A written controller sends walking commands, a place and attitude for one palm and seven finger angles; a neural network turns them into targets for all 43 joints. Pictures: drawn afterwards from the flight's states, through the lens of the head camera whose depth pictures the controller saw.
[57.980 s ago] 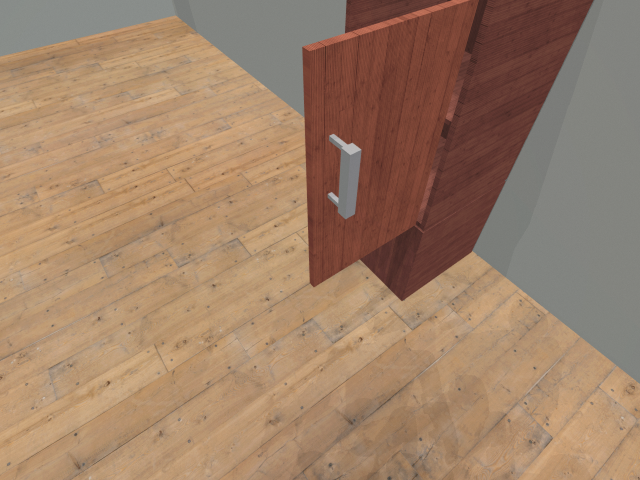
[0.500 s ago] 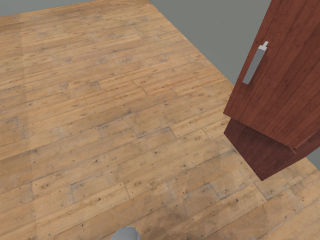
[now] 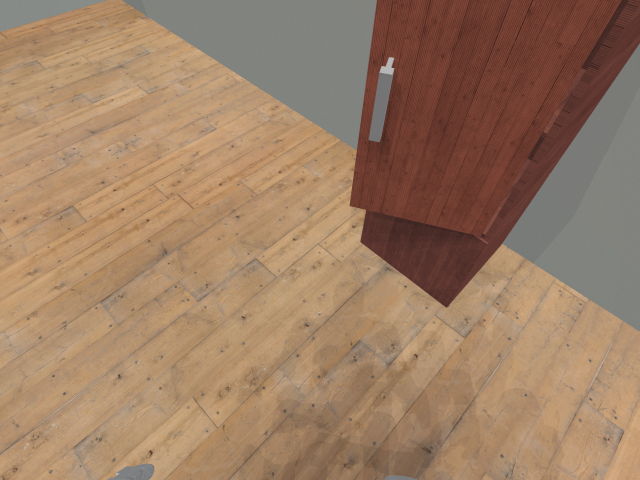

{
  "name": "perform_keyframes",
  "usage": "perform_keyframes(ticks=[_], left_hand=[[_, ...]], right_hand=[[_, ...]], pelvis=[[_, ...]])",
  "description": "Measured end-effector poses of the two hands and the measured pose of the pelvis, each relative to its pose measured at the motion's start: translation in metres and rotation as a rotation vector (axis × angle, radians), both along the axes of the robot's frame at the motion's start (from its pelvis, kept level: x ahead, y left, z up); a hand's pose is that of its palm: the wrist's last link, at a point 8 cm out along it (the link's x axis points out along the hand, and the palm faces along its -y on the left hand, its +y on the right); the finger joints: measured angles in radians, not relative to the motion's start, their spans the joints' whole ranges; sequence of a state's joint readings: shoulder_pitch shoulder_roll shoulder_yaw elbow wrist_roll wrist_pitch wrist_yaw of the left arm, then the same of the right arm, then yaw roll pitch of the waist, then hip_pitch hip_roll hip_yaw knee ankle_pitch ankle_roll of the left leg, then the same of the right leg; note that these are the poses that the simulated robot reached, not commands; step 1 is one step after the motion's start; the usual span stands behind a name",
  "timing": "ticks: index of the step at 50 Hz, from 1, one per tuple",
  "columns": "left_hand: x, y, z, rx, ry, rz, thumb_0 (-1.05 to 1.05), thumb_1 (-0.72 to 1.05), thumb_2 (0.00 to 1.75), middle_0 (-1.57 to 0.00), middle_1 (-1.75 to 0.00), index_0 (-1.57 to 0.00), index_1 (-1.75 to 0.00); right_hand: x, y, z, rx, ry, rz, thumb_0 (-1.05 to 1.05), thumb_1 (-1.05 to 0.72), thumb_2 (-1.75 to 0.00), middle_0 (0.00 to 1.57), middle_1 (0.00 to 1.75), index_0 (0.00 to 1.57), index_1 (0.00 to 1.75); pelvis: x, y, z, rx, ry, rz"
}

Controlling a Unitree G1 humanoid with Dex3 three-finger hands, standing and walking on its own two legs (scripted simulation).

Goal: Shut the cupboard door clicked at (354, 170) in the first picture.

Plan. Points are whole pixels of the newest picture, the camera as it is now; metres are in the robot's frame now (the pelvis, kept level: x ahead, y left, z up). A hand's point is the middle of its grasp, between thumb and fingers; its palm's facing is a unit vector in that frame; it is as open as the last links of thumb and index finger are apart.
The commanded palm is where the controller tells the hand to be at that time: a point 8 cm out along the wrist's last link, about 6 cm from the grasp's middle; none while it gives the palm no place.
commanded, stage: turn to face it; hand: left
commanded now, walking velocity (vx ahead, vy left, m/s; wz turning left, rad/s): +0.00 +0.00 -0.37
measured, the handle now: (382, 100) +0.79 -0.09 +0.02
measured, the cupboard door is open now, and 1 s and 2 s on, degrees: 28 28 28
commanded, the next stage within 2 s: take the last steps up to it in 0.30 s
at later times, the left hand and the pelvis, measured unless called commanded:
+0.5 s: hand out of the picture +0.12 +0.17 -0.19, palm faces -0.12 -0.98 -0.17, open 7.4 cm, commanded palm none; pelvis +0.02 +0.00 -0.01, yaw -10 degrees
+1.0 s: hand (286, 402) +0.25 +0.06 -0.16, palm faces -0.25 -0.95 -0.20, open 7.4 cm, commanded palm none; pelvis +0.12 -0.09 -0.01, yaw -14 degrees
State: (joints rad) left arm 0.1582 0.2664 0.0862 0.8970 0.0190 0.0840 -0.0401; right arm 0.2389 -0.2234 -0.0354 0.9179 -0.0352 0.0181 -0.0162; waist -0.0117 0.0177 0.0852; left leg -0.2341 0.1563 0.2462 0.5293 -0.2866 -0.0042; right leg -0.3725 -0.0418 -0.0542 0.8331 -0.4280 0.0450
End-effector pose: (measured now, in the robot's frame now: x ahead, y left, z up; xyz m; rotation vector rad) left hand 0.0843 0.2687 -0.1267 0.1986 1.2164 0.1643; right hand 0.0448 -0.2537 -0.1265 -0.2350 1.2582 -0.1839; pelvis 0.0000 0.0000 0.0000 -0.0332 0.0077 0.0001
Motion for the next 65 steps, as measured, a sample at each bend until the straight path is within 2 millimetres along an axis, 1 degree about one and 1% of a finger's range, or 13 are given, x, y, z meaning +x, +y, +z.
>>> perform_keyframes(ticks=[4,6,14,19,24,31,38,43,47,49,52,58,65], left_hand=[[0.032,-0.028,-0.001,0.029,-0.069,-0.083,0.0,0.91,0.9,-0.2,-0.3,-0.19,-0.3],[0.038,-0.042,0.002,0.033,-0.079,-0.111,0.0,0.91,0.9,-0.2,-0.3,-0.19,-0.3],[0.037,-0.071,0.005,-0.002,-0.034,-0.152,0.0,0.91,0.9,-0.21,-0.3,-0.2,-0.3],[0.034,-0.068,-0.006,-0.039,-0.016,-0.146,0.0,0.9,0.9,-0.21,-0.3,-0.2,-0.3],[0.033,-0.049,-0.028,-0.068,0.023,-0.128,0.0,0.9,0.9,-0.21,-0.3,-0.2,-0.3],[0.044,-0.037,-0.018,-0.074,0.083,-0.174,0.01,0.91,0.9,-0.2,-0.3,-0.2,-0.3],[0.08,-0.055,-0.007,-0.055,0.097,-0.236,0.01,0.91,0.9,-0.2,-0.3,-0.19,-0.3],[0.126,-0.096,-0.007,-0.043,0.073,-0.309,0.01,0.91,0.9,-0.2,-0.3,-0.19,-0.3],[0.162,-0.134,-0.013,-0.036,-0.009,-0.324,0.0,0.91,0.9,-0.2,-0.3,-0.19,-0.3],[0.168,-0.149,-0.01,-0.043,-0.031,-0.301,0.0,0.91,0.9,-0.2,-0.3,-0.19,-0.3],[0.168,-0.161,-0.005,-0.044,-0.023,-0.248,0.0,0.92,0.9,-0.2,-0.3,-0.2,-0.3],[0.16,-0.165,-0.008,-0.034,0.073,-0.198,-0.01,0.94,0.9,-0.2,-0.3,-0.2,-0.3],[0.153,-0.171,-0.033,-0.085,0.222,-0.125,0.0,0.92,0.9,-0.2,-0.3,-0.2,-0.3]], right_hand=[[-0.033,-0.028,-0.024,0.021,0.059,-0.084,0.01,-0.9,-0.9,0.2,0.3,0.2,0.3],[-0.042,-0.037,-0.029,0.02,0.091,-0.116,0.01,-0.9,-0.9,0.2,0.3,0.2,0.3],[-0.035,-0.038,-0.013,0.034,0.05,-0.162,0.01,-0.91,-0.9,0.19,0.3,0.2,0.3],[-0.018,-0.025,-0.007,0.025,0.011,-0.163,0.01,-0.91,-0.9,0.19,0.3,0.2,0.3],[-0.003,-0.005,-0.004,-0.007,-0.045,-0.156,0.01,-0.91,-0.9,0.19,0.3,0.2,0.3],[-0.024,0.013,0.013,-0.002,-0.014,-0.198,0.01,-0.9,-0.9,0.2,0.3,0.2,0.3],[-0.062,0.011,0.01,0.034,0.111,-0.304,0.01,-0.9,-0.9,0.2,0.3,0.2,0.3],[-0.086,0.001,-0.002,0.084,0.21,-0.386,0.01,-0.9,-0.9,0.2,0.3,0.2,0.3],[-0.089,-0.018,-0.022,0.134,0.289,-0.416,0.01,-0.9,-0.9,0.2,0.3,0.2,0.3],[-0.075,-0.03,-0.024,0.144,0.305,-0.401,0.01,-0.91,-0.9,0.2,0.3,0.2,0.3],[-0.032,-0.052,-0.019,0.133,0.252,-0.367,0.01,-0.91,-0.9,0.2,0.3,0.2,0.3],[0.082,-0.09,-0.012,0.098,0.061,-0.285,0.01,-0.91,-0.9,0.19,0.3,0.2,0.3],[0.208,-0.104,-0.01,0.067,-0.103,-0.181,0.01,-0.91,-0.9,0.19,0.3,0.19,0.3]], pelvis=[[0.003,-0.019,-0.015,0.036,0.006,-0.042],[0.002,-0.022,-0.014,0.028,0.004,-0.061],[0.008,-0.028,0.0,0.044,0.009,-0.107],[0.014,-0.022,-0.001,0.035,0.006,-0.132],[0.023,-0.006,-0.01,0.016,0.001,-0.157],[0.04,-0.004,0.006,-0.001,0.007,-0.2],[0.063,-0.019,0.01,0.008,0.014,-0.245],[0.085,-0.046,0.004,0.027,0.008,-0.27],[0.106,-0.076,-0.011,0.037,-0.004,-0.269],[0.115,-0.085,-0.009,0.028,-0.009,-0.253],[0.132,-0.098,-0.002,0.031,-0.007,-0.243],[0.17,-0.116,0.004,0.022,0.002,-0.221],[0.228,-0.12,-0.009,0.004,-0.018,-0.211]])
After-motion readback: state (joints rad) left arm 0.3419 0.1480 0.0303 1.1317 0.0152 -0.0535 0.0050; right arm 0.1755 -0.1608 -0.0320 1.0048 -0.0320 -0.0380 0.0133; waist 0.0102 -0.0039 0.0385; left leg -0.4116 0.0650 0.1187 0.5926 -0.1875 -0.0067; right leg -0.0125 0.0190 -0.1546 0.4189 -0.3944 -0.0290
